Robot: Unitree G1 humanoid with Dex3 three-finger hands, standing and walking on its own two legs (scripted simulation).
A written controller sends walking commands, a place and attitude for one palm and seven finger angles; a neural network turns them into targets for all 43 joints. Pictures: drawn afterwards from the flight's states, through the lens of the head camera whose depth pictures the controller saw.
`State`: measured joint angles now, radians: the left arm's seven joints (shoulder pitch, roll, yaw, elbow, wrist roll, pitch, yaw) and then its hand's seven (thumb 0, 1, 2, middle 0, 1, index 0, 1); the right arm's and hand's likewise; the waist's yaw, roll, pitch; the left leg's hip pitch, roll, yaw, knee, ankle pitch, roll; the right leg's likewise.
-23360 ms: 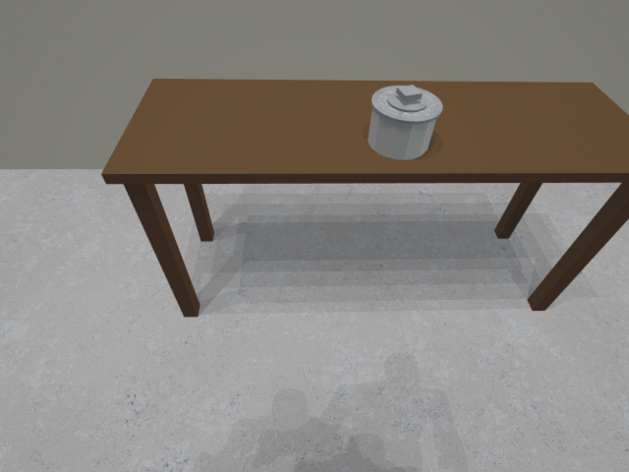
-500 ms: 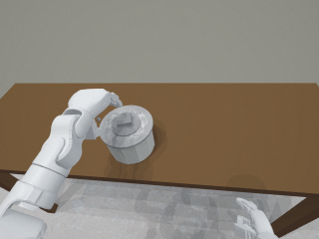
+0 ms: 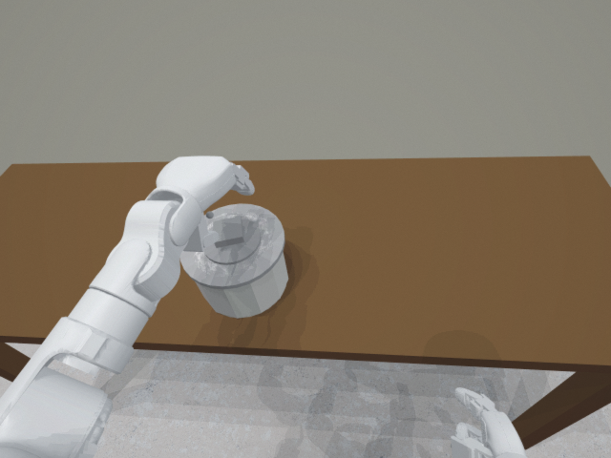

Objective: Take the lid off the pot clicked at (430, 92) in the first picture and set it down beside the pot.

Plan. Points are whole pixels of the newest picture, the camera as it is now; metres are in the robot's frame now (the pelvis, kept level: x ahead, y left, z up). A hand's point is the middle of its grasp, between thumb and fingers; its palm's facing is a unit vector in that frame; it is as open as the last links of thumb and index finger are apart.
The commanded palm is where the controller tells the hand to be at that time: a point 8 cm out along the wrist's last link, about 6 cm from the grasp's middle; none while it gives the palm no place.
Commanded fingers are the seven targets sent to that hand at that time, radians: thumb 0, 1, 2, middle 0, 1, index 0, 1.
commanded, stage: move the open hand above the knob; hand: left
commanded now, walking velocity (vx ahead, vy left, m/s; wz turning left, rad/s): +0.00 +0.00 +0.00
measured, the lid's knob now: (228, 231) +0.43 +0.14 +0.05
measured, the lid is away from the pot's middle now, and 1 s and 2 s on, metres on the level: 0.00 0.00 0.00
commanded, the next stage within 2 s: lower the open fingers around the knob in 0.58 s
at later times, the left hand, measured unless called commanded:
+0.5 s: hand (205, 221) +0.39 +0.15 +0.12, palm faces -0.24 -0.03 -0.97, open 10.1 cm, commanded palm +0.38 +0.15 +0.19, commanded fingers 0.00 -0.28 1.38 -0.83 -0.08 -0.83 -0.08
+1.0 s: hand (221, 223) +0.40 +0.13 +0.11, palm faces -0.24 -0.04 -0.97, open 10.1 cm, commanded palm +0.38 +0.14 +0.16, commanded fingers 0.00 -0.28 1.38 -0.83 -0.08 -0.83 -0.08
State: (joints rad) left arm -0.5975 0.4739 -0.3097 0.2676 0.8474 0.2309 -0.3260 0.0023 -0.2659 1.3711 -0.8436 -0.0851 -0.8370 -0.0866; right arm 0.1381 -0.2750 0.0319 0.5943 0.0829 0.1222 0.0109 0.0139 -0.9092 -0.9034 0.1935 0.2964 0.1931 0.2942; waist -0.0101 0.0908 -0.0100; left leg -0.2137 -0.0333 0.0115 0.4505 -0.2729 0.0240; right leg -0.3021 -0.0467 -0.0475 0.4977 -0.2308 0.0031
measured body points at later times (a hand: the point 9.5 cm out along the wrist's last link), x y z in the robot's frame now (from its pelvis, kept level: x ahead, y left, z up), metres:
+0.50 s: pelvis +0.00 +0.00 +0.00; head +0.02 -0.04 +0.45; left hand +0.40 +0.15 +0.17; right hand +0.18 -0.22 -0.11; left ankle -0.03 +0.11 -0.74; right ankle +0.02 -0.12 -0.74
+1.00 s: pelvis +0.00 +0.00 +0.00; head +0.02 -0.04 +0.45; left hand +0.40 +0.13 +0.16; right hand +0.18 -0.23 -0.12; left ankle -0.03 +0.11 -0.74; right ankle +0.02 -0.12 -0.74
